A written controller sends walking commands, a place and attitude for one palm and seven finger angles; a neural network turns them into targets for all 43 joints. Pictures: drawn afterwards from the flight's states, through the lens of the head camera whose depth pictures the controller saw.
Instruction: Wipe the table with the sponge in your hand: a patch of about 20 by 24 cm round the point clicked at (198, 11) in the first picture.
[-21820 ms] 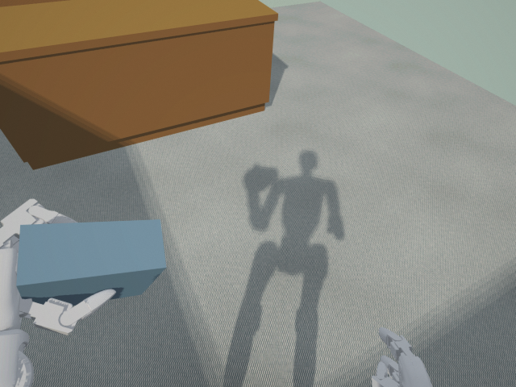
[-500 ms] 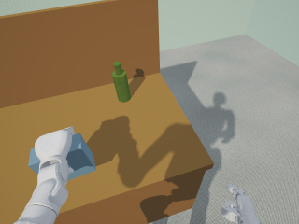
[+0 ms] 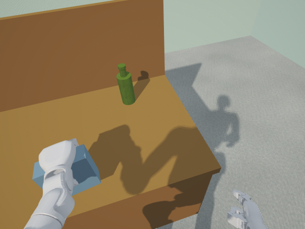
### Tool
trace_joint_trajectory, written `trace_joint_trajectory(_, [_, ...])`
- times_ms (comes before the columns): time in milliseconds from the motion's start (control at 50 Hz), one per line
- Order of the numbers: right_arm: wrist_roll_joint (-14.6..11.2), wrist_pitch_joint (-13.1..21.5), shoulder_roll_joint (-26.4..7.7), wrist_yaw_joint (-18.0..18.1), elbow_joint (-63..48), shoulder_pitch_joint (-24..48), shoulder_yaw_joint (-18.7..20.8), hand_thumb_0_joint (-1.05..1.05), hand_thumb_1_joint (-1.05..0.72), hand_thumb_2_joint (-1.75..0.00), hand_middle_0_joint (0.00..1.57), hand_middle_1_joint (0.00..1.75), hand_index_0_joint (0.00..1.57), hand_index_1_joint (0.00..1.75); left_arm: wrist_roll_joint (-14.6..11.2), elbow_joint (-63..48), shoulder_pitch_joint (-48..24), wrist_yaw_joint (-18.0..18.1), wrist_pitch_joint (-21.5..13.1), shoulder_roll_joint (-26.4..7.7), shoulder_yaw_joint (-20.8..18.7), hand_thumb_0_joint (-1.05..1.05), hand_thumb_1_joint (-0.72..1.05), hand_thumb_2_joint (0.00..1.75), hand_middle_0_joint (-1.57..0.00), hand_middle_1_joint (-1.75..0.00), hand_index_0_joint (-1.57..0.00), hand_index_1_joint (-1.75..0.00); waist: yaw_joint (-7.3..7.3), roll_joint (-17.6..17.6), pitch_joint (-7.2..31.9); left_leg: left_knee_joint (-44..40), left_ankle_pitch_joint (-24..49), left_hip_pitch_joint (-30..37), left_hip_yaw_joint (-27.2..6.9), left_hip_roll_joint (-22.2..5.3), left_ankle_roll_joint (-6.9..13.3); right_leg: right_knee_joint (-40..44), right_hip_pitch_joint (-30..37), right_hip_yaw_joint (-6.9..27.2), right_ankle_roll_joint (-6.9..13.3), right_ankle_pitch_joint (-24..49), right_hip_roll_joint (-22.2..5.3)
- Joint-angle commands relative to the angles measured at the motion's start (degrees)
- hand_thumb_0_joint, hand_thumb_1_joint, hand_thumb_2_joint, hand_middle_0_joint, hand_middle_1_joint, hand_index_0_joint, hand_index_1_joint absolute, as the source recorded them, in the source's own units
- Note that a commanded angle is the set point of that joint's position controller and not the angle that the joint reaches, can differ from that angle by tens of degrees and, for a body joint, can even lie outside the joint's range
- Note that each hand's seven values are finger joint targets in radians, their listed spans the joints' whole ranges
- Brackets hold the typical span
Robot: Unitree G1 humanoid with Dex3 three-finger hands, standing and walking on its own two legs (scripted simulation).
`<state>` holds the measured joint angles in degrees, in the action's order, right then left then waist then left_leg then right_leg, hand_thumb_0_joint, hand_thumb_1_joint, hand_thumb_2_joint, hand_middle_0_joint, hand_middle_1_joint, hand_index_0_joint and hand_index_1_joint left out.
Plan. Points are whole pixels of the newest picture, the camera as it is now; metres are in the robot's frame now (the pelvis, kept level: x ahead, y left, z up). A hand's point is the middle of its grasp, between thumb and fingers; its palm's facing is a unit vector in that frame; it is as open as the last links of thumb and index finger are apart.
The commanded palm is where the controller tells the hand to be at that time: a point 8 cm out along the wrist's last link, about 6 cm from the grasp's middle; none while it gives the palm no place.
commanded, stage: move the sponge above the wiping area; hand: left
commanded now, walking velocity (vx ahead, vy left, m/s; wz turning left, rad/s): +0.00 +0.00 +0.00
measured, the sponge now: (73, 177) +0.25 +0.29 -0.04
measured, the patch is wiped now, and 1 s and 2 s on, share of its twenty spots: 0.00 0.00 0.00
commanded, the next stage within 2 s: lower the sponge onto the table in 0.90 s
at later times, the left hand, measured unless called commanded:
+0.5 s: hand (74, 177) +0.24 +0.27 -0.01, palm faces -0.21 -0.15 -0.97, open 10.0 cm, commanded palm +0.24 +0.26 +0.07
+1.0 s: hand (74, 179) +0.24 +0.27 -0.02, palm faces -0.20 -0.14 -0.97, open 10.0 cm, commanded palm +0.24 +0.28 +0.07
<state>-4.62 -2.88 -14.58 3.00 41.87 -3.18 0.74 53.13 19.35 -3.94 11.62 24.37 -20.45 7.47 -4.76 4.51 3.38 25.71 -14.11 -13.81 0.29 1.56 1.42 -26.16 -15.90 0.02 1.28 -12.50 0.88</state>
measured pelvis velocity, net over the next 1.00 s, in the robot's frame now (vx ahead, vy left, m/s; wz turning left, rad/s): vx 0.00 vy -0.01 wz -0.01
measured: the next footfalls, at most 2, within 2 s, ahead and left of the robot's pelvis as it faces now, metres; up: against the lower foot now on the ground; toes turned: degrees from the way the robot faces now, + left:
none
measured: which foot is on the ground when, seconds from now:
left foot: down 0.00-1.00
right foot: down 0.00-1.00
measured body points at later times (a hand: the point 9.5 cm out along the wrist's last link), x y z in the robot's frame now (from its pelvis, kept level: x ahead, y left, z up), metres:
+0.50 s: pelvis -0.01 -0.01 +0.00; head +0.00 -0.04 +0.45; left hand +0.25 +0.27 +0.04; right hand +0.22 -0.23 -0.10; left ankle -0.01 +0.10 -0.74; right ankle +0.01 -0.11 -0.74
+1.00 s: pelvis +0.00 -0.01 +0.00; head +0.01 -0.03 +0.45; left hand +0.25 +0.27 +0.04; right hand +0.20 -0.25 -0.10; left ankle -0.01 +0.10 -0.74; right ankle +0.01 -0.11 -0.74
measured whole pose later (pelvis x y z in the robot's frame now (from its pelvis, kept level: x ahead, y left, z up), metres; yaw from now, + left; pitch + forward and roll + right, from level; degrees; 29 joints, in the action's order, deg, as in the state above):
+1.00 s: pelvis +0.00 -0.01 +0.00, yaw +0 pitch +2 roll +0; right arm -2.4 -1.9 -15.1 4.4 40.7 -4.6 1.7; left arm 55.6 17.7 1.1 7.2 13.2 -22.0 5.4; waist -5.2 2.8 1.4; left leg 27.4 -14.9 -14.3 0.2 0.4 0.8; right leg -26.9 -16.1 0.0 2.2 -12.6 2.1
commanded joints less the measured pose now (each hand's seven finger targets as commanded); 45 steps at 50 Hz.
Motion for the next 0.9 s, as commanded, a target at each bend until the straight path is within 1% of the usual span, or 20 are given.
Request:
trace_joint_trajectory(0, [1.3,2.79,-6.8,0.61,-10.69,9.81,1.65,0.0,-0.9,-0.9,0.2,0.3,0.2,0.3,3.36,-13.74,-14.79,-2.62,-3.57,-8.98,-1.13,0.0,0.1,1.3,-1.2,-1.6,-1.2,-1.6,0.09,-6.28,11.51,-1.53,11.19,4.13,-4.76,0.11,1.36,2.77,4.88,3.29,2.91,8.47,-0.03])
trace_joint_trajectory(60, [3.02,3.44,-6.43,1.05,-10.21,8.41,2.29,0.0,-0.9,-0.9,0.2,0.3,0.2,0.3,6.5,-21.26,-17.92,0.22,-10.38,-16.93,-8.82,0.0,0.1,1.3,-1.2,-1.6,-1.2,-1.6,-1.63,0.49,16.91,-0.66,15.08,7.13,-5.52,-0.28,0.92,1.24,6.7,5.1,3.6,11.96,0.57])
trace_joint_trajectory(120, [3.6,4.21,-5.19,0.96,-9.51,8.24,2.49,0.0,-0.9,-0.9,0.2,0.3,0.2,0.3,9.62,-22.49,-18.11,5.28,-13.44,-15.44,-9.52,0.0,0.1,1.3,-1.2,-1.6,-1.2,-1.6,-1.87,4.74,16.24,-0.05,18.72,7.62,-5.23,-0.7,-0.55,0.57,5.1,4.91,4.25,13.34,0.72])
trace_joint_trajectory(160, [3.17,3.74,-5.74,0.58,-8.53,8.69,2.6,0.0,-0.9,-0.9,0.2,0.3,0.2,0.3,9.63,-20.13,-15.87,7.86,-11.35,-17.05,-12.4,0.0,0.1,1.3,-1.2,-1.6,-1.2,-1.6,-2.58,5.2,15.17,-0.53,18.9,7.11,-5.77,-0.7,-1.6,1.14,4.88,5.9,4.69,13.15,1.15])
trace_joint_trajectory(180, [2.54,3.6,-5.09,0.4,-8.89,9.26,2.44,0.0,-0.9,-0.9,0.2,0.3,0.2,0.3,8.53,-19.45,-15.58,8.31,-9.91,-13.04,-9.2,0.0,0.1,1.3,-1.2,-1.6,-1.2,-1.6,-1.99,3.8,14.44,-0.89,18.24,6.5,-4.74,-0.8,-1.48,1.27,5.25,4.69,4.33,13.31,0.79])
trace_joint_trajectory(260, [0.73,2.67,-6.22,0.24,-8.49,13.03,1.92,0.0,-0.9,-0.9,0.2,0.3,0.2,0.3,2.58,-10.68,-7.82,6.5,-1.65,-9.2,-7.32,0.0,0.1,1.3,-1.2,-1.6,-1.2,-1.6,-2.18,-5.78,9.6,-3.15,12.69,3.73,-4.01,-0.3,-0.76,4.22,6.75,4.87,3.27,10.22,0.18])
trace_joint_trajectory(280, [0.37,2.2,-6.21,0.42,-9.0,13.38,1.6,0.0,-0.9,-0.9,0.2,0.3,0.2,0.3,1.35,-9.99,-7.31,4.75,0.02,-6.34,-3.71,0.0,0.1,1.3,-1.2,-1.6,-1.2,-1.6,-1.39,-7.07,8.96,-3.24,11.78,3.17,-3.28,-0.36,-0.3,4.45,7.01,4.04,2.76,10.21,-0.18])
trace_joint_trajectory(340, [0.28,1.2,-6.9,0.82,-9.5,13.44,0.85,0.0,-0.9,-0.9,0.2,0.3,0.2,0.3,1.2,-7.65,-9.16,-0.45,2.85,-6.25,-0.03,0.0,0.1,1.3,-1.2,-1.6,-1.2,-1.6,0.03,-10.46,5.9,-3.15,9.58,1.81,-3.65,0.39,0.72,5.41,5.98,4.85,2.43,9.11,-0.5])
trace_joint_trajectory(420, [1.37,1.73,-6.85,1.36,-10.49,10.92,1.03,0.0,-0.9,-0.9,0.2,0.3,0.2,0.3,3.22,-11.93,-16.63,-4.4,-2.89,-9.96,-1.22,0.0,0.1,1.3,-1.2,-1.6,-1.2,-1.6,0.7,-7.46,10.25,-1.37,8.86,2.85,-3.57,1.29,1.85,4.22,6.16,4.92,2.52,8.87,-0.29])
trace_joint_trajectory(460, [2.52,2.8,-6.44,1.66,-10.23,9.43,1.68,0.0,-0.9,-0.9,0.2,0.3,0.2,0.3,4.93,-18.39,-20.37,-3.02,-8.92,-15.27,-5.98,0.0,0.1,1.3,-1.2,-1.6,-1.2,-1.6,-0.25,-1.32,14.85,-0.67,10.18,5.45,-3.88,1.2,1.92,3.34,7.13,6.19,3.1,9.92,0.11])
trace_joint_trajectory(520, [3.45,4.15,-5.16,1.99,-9.03,7.77,2.36,0.0,-0.9,-0.9,0.2,0.3,0.2,0.3,7.73,-20.77,-21.86,1.84,-15.45,-16.53,-9.11,0.0,0.1,1.3,-1.2,-1.6,-1.2,-1.6,-0.63,3.43,17.25,0.23,13.11,6.94,-3.55,0.69,1.39,2.14,6.44,6.39,3.65,12.11,0.29])
trace_joint_trajectory(560, [3.42,4.17,-5.76,1.9,-7.85,6.98,2.86,0.0,-0.9,-0.9,0.2,0.3,0.2,0.3,8.84,-19.06,-19.89,5.63,-15.47,-20.73,-14.67,0.0,0.1,1.3,-1.2,-1.6,-1.2,-1.6,-1.64,4.03,16.32,-0.04,13.46,6.05,-4.2,0.55,0.51,2.54,6.13,7.64,4.23,11.89,0.81])
trace_joint_trajectory(580, [2.89,4.16,-5.22,1.82,-8.34,7.59,2.68,0.0,-0.9,-0.9,0.2,0.3,0.2,0.3,8.46,-18.41,-19.86,6.83,-14.68,-16.99,-11.88,0.0,0.1,1.3,-1.2,-1.6,-1.2,-1.6,-1.0,2.89,14.79,-0.46,12.93,4.73,-3.64,0.38,0.43,2.46,5.81,6.36,3.86,11.66,0.45])
trace_joint_trajectory(600, [2.37,4.08,-5.59,1.76,-7.81,7.99,2.85,0.0,-0.9,-0.9,0.2,0.3,0.2,0.3,7.87,-15.44,-18.46,8.04,-13.03,-17.93,-13.54,0.0,0.1,1.3,-1.2,-1.6,-1.2,-1.6,-1.5,0.27,14.14,-1.01,12.22,3.75,-3.7,0.31,0.25,2.93,6.07,6.71,3.87,10.98,0.46])
trace_joint_trajectory(640, [1.32,3.88,-5.94,1.54,-7.6,9.86,2.72,0.0,-0.9,-0.9,0.2,0.3,0.2,0.3,5.4,-11.11,-15.26,8.74,-8.66,-14.0,-11.1,0.0,0.1,1.3,-1.2,-1.6,-1.2,-1.6,-1.74,-3.12,12.64,-1.81,11.19,2.48,-3.11,0.12,0.05,3.6,6.54,6.2,3.31,10.33,0.0])
trace_joint_trajectory(660, [0.73,3.55,-6.41,1.39,-7.23,10.65,2.61,0.0,-0.9,-0.9,0.2,0.3,0.2,0.3,3.52,-7.96,-12.68,8.57,-6.17,-13.99,-12.13,0.0,0.1,1.3,-1.2,-1.6,-1.2,-1.6,-2.07,-4.41,10.95,-2.79,9.75,1.98,-3.3,0.07,-0.25,4.43,6.57,6.16,3.15,7.91,0.09])
trace_joint_trajectory(680, [0.29,3.33,-6.27,1.25,-8.13,11.15,2.25,0.0,-0.9,-0.9,0.2,0.3,0.2,0.3,1.67,-6.67,-10.51,7.45,-3.93,-10.25,-8.32,0.0,0.1,1.3,-1.2,-1.6,-1.2,-1.6,-2.03,-5.4,9.95,-3.22,8.99,1.07,-2.51,-0.07,-0.04,4.58,7.26,4.82,2.6,7.64,-0.27])
trace_joint_trajectory(760, [-0.25,1.71,-7.83,0.98,-8.9,12.58,1.42,0.0,-0.9,-0.9,0.2,0.3,0.2,0.3,0.29,-3.29,-7.23,1.0,2.26,-9.88,-4.76,0.0,0.1,1.3,-1.2,-1.6,-1.2,-1.6,-1.23,-8.9,7.87,-3.25,9.16,0.37,-3.08,0.76,0.56,4.89,8.13,5.71,2.38,9.52,-0.58])
trace_joint_trajectory(820, [0.42,1.79,-7.85,1.22,-10.7,10.73,1.38,0.0,-0.9,-0.9,0.2,0.3,0.2,0.3,1.02,-7.08,-8.5,-3.3,-0.1,-11.85,-4.37,0.0,0.1,1.3,-1.2,-1.6,-1.2,-1.6,-0.42,-9.27,10.39,-1.49,9.85,0.44,-3.07,1.31,1.61,3.65,9.15,5.54,2.1,12.99,-0.65])
trace_joint_trajectory(880, [1.81,2.85,-7.11,1.76,-10.71,8.42,2.14,0.0,-0.9,-0.9,0.2,0.3,0.2,0.3,2.9,-14.18,-13.4,-3.31,-7.88,-15.59,-7.86,0.0,0.1,1.3,-1.2,-1.6,-1.2,-1.6,-0.03,-5.54,13.5,-0.2,10.25,2.44,-3.02,1.33,2.28,3.11,8.65,6.07,2.37,13.4,-0.3])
